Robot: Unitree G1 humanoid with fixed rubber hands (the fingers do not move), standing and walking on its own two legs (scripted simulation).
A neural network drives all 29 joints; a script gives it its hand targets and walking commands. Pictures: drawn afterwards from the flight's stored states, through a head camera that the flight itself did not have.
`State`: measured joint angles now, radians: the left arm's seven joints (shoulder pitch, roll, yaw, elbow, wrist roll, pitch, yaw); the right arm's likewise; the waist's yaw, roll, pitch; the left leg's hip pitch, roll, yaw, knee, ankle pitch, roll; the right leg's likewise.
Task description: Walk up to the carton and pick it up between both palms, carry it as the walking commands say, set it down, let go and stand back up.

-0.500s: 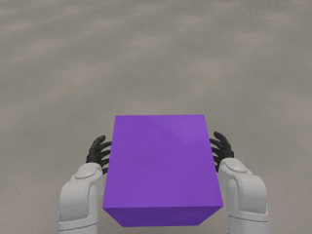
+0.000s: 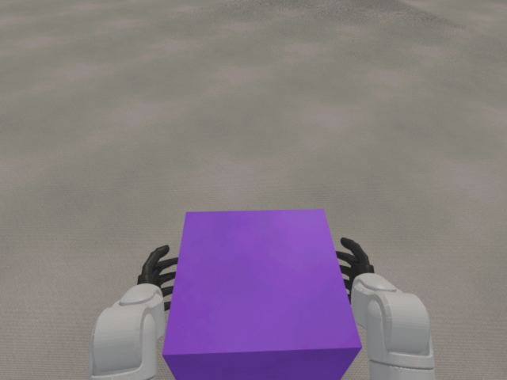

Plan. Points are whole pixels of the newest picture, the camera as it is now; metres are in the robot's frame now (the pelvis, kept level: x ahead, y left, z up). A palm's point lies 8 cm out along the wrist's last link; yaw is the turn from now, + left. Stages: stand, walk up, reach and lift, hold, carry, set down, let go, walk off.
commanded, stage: carry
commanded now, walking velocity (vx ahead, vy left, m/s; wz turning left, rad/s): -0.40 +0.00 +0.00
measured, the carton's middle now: (257, 311) +0.25 +0.00 +0.00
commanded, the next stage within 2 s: none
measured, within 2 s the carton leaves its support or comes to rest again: neither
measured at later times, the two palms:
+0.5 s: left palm out of the picture +0.03 +0.08 +0.09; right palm out of the picture +0.01 -0.22 +0.07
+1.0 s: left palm out of the picture -0.25 +0.17 +0.07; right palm out of the picture -0.24 -0.13 +0.09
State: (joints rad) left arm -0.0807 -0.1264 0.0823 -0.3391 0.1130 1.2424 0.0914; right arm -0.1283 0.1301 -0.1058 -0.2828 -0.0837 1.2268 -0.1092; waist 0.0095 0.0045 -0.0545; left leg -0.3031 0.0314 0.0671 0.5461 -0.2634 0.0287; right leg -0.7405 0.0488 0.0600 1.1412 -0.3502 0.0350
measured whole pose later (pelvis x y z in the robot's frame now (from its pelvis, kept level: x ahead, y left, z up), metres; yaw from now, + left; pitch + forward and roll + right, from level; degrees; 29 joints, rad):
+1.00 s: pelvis -0.50 +0.02 +0.00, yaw -2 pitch +2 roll -3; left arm -0.10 -0.13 0.05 -0.38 0.11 1.23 0.11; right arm -0.13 0.13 -0.13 -0.33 -0.08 1.19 -0.08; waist 0.03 -0.01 -0.05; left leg -0.37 0.05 0.06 0.50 -0.17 0.03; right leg -0.61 0.04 0.01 1.26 -0.36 0.06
